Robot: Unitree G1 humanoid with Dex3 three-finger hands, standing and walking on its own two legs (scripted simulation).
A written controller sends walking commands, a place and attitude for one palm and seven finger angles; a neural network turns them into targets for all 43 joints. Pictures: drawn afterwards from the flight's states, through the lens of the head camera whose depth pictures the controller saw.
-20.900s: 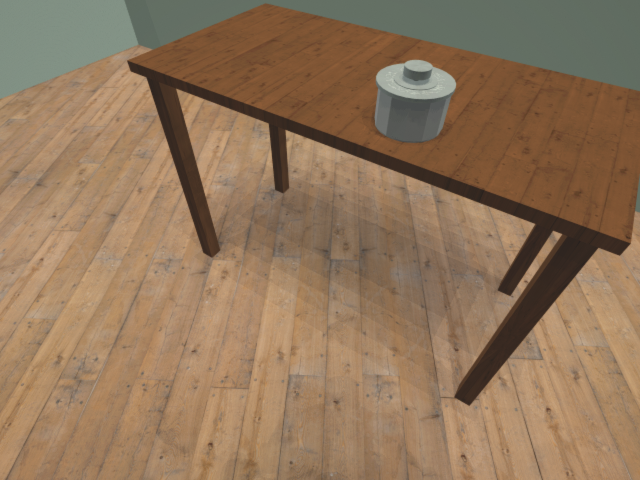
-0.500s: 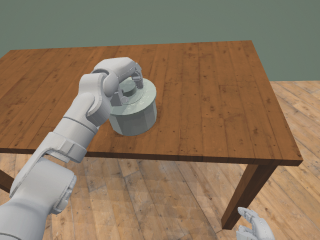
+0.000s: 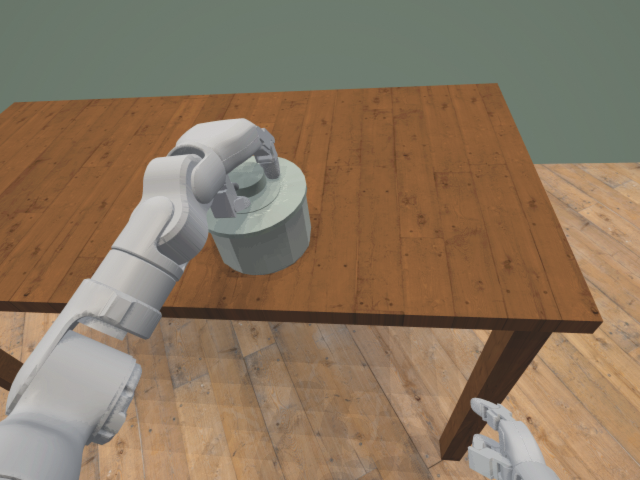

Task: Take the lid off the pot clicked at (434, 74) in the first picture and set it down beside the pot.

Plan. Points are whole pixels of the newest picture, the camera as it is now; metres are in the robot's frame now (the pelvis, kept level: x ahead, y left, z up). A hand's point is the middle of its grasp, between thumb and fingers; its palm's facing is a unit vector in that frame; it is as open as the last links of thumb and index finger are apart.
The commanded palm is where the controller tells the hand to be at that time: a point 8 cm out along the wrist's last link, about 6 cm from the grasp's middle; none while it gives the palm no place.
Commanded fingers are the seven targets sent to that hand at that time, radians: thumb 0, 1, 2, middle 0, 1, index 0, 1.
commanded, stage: close the fingers and squeeze the knob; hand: left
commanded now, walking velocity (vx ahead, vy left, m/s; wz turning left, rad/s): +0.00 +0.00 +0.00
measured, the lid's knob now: (244, 179) +0.45 +0.12 +0.16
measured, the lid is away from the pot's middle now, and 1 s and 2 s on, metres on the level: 0.00 0.01 0.02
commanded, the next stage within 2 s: lift the lid straight up in 0.02 s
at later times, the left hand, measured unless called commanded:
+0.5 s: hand (227, 174) +0.42 +0.12 +0.19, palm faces -0.22 -0.07 -0.97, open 8.1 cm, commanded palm +0.39 +0.14 +0.28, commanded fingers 0.00 0.41 1.28 -0.87 -0.79 -0.92 -0.82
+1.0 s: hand (214, 143) +0.42 +0.13 +0.24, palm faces -0.16 -0.04 -0.99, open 8.1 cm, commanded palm +0.40 +0.13 +0.32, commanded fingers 0.00 0.41 1.28 -0.87 -0.79 -0.92 -0.82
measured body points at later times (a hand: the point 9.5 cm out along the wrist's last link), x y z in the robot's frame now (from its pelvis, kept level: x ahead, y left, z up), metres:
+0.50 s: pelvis +0.00 +0.01 +0.00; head +0.01 -0.04 +0.45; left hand +0.43 +0.13 +0.25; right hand +0.18 -0.22 -0.12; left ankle +0.05 +0.11 -0.73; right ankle -0.05 -0.11 -0.73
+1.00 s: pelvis -0.01 +0.01 +0.00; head -0.01 -0.03 +0.45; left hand +0.42 +0.13 +0.29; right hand +0.17 -0.21 -0.11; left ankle +0.05 +0.11 -0.73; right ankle -0.05 -0.11 -0.73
